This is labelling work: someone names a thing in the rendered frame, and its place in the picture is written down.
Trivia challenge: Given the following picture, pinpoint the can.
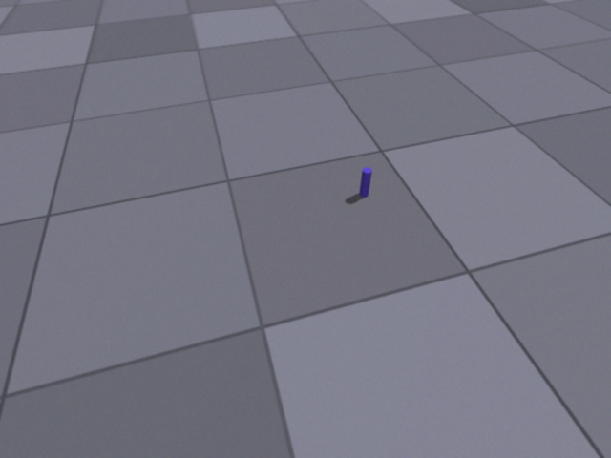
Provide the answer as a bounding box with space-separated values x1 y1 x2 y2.
360 167 372 198

